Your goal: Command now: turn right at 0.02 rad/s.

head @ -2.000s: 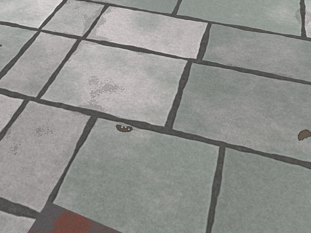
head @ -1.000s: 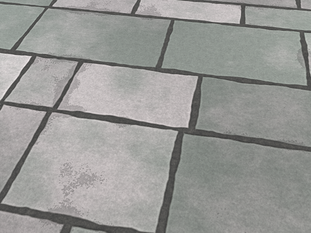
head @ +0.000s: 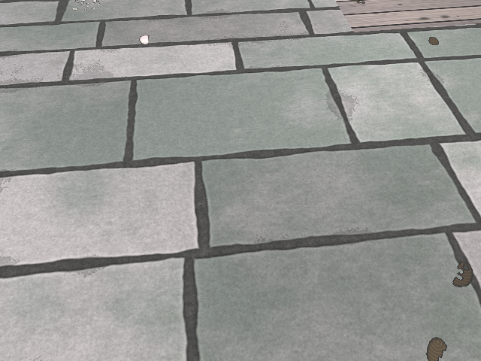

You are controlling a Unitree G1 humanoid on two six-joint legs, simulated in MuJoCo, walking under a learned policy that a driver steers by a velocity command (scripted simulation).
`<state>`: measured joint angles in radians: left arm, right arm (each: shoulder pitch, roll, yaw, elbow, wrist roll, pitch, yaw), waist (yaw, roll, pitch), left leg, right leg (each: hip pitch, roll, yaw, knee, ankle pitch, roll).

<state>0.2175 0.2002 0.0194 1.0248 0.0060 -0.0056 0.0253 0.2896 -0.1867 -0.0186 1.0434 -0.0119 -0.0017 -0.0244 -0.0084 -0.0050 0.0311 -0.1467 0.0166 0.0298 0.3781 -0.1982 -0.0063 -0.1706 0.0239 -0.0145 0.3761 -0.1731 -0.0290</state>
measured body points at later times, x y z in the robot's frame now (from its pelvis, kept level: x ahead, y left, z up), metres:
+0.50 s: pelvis +0.00 +0.01 +0.00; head +0.00 +0.01 +0.45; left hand -0.01 +0.23 -0.16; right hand -0.01 -0.21 -0.16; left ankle +0.00 +0.12 -0.75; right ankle +0.02 -0.10 -0.75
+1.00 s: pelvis +0.01 +0.01 +0.00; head +0.01 +0.01 +0.45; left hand -0.02 +0.22 -0.16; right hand -0.02 -0.20 -0.16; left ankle +0.00 +0.12 -0.75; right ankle +0.02 -0.10 -0.75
